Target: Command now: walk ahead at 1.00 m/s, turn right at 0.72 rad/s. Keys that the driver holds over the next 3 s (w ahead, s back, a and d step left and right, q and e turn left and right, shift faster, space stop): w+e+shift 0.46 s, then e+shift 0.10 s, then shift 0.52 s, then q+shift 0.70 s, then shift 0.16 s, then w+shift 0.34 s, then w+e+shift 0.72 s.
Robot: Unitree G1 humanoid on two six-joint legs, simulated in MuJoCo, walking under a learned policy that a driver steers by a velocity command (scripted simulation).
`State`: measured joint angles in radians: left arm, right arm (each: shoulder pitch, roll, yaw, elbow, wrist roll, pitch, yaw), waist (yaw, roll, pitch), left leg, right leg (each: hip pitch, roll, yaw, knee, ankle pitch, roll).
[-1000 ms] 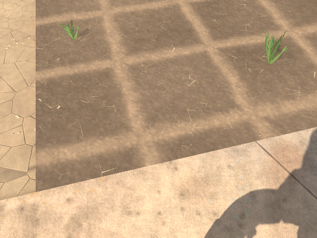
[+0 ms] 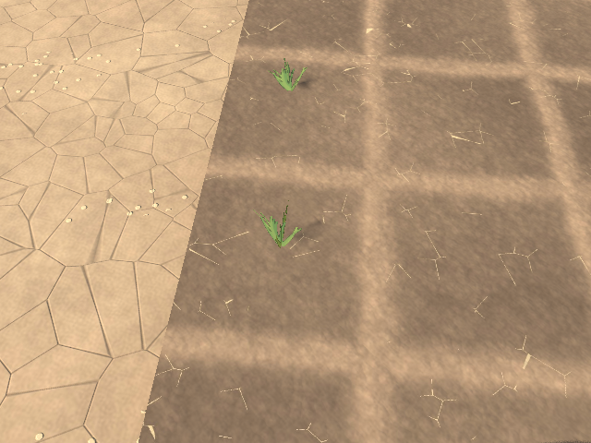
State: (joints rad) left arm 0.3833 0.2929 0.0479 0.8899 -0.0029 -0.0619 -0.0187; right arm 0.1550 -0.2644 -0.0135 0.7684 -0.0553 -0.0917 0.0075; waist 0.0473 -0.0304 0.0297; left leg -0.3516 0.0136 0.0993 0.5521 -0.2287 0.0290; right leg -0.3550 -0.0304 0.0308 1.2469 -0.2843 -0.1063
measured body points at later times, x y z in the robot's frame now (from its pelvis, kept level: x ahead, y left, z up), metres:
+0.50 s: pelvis +0.45 -0.07 -0.01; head +0.47 -0.07 +0.44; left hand +0.58 +0.19 -0.14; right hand +0.53 -0.36 -0.08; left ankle +0.52 +0.10 -0.63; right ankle +0.44 -0.08 -0.73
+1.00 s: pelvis +0.73 -0.12 +0.00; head +0.76 -0.15 +0.45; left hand +1.03 -0.04 -0.10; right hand +0.66 -0.40 -0.11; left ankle +0.87 -0.12 -0.73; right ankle +0.67 -0.26 -0.70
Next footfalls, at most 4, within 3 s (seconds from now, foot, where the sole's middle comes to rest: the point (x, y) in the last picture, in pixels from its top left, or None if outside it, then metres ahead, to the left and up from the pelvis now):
0.32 right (355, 439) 0.48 -0.09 -0.77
0.72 left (374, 279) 0.90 -0.15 -0.77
1.10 right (434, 347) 0.71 -0.29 -0.77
1.44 left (346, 283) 0.88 -0.08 -0.77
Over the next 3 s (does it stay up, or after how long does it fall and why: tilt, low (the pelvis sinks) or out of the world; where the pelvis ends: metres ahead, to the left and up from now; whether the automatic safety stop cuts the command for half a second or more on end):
stays up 1.33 -0.24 0.00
